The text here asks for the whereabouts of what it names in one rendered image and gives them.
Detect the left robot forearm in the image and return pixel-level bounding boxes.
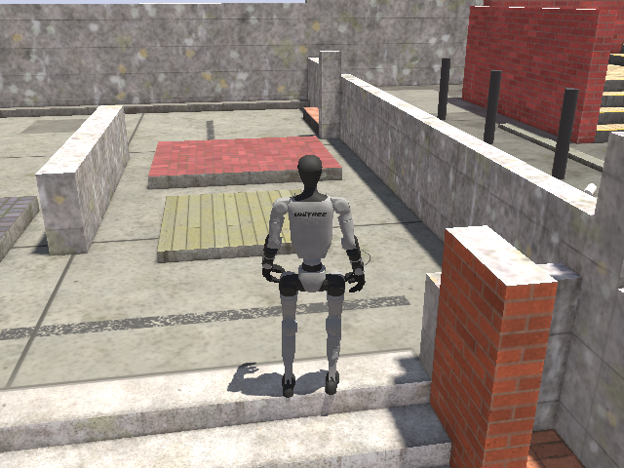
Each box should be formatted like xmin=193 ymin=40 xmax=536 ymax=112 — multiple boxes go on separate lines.
xmin=261 ymin=234 xmax=278 ymax=269

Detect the robot left hand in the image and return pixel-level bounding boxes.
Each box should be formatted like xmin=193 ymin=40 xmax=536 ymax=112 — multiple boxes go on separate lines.
xmin=262 ymin=264 xmax=286 ymax=283

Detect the robot head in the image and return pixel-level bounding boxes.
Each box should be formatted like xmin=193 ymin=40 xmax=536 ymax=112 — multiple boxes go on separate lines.
xmin=294 ymin=155 xmax=328 ymax=202

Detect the right robot forearm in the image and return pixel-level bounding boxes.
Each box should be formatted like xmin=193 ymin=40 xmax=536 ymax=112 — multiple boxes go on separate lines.
xmin=346 ymin=235 xmax=365 ymax=276

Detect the left robot upper arm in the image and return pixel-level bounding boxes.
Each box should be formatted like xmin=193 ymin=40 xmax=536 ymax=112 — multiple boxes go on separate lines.
xmin=267 ymin=197 xmax=291 ymax=249

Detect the robot right hand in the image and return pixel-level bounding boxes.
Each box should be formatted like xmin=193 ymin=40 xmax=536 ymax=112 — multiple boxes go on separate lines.
xmin=344 ymin=272 xmax=366 ymax=293

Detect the right robot upper arm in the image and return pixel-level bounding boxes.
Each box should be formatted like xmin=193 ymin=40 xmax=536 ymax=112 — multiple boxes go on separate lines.
xmin=331 ymin=197 xmax=357 ymax=251

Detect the right robot shin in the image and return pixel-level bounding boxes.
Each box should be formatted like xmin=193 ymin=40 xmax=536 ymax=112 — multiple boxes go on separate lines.
xmin=327 ymin=319 xmax=341 ymax=381

